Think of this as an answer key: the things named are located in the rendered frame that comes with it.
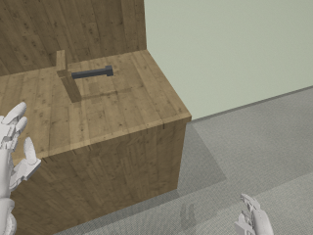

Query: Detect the counter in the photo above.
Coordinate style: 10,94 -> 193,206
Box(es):
0,0 -> 192,235

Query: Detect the right robot hand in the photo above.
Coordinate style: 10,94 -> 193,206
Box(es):
235,193 -> 274,235

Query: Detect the tap lever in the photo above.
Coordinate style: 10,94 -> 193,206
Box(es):
71,65 -> 113,79

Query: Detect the left robot forearm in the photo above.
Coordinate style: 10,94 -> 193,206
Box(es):
0,198 -> 17,235

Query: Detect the left robot hand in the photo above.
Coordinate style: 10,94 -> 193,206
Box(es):
0,102 -> 41,199

